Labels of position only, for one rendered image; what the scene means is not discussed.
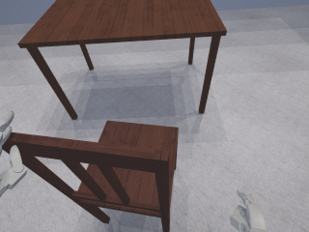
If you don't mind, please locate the table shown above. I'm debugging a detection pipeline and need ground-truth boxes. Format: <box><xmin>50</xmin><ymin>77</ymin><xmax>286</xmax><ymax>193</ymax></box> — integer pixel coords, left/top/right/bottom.
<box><xmin>18</xmin><ymin>0</ymin><xmax>227</xmax><ymax>120</ymax></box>

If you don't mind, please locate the right robot hand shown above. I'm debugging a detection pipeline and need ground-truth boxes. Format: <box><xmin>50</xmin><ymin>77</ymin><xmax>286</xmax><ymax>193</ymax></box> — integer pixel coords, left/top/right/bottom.
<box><xmin>230</xmin><ymin>188</ymin><xmax>268</xmax><ymax>232</ymax></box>

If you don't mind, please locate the chair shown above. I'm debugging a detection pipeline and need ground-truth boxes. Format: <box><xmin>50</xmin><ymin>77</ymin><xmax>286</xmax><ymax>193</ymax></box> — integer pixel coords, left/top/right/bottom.
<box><xmin>2</xmin><ymin>120</ymin><xmax>179</xmax><ymax>232</ymax></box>

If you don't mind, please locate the left robot hand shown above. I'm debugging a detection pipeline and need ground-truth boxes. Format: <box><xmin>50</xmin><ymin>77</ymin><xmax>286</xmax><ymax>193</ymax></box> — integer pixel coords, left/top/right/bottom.
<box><xmin>0</xmin><ymin>110</ymin><xmax>28</xmax><ymax>197</ymax></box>

